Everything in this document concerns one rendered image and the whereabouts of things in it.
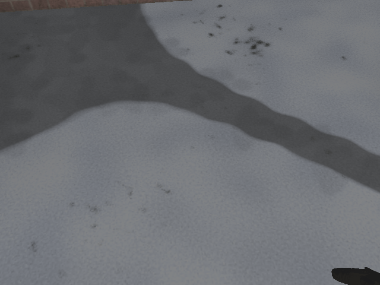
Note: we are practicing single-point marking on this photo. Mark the right robot hand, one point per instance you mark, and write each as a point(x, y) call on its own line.
point(356, 276)

